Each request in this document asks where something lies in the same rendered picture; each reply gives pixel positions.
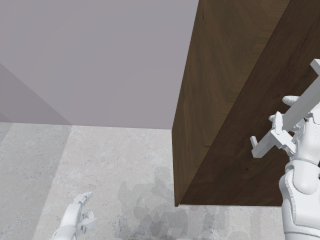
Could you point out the right robot hand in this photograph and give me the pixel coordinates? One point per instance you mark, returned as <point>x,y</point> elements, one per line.
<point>307,134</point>

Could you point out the wardrobe door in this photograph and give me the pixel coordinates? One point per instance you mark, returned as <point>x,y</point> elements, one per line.
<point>229,175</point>

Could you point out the left robot hand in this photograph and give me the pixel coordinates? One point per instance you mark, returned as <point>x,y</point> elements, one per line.
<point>82,220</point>

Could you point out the handle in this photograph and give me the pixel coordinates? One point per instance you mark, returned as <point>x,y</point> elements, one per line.
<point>304,104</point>

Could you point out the robot right forearm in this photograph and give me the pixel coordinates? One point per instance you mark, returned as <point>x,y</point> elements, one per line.
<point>300,189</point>

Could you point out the robot left forearm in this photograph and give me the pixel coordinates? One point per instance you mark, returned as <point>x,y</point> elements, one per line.
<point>66,232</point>

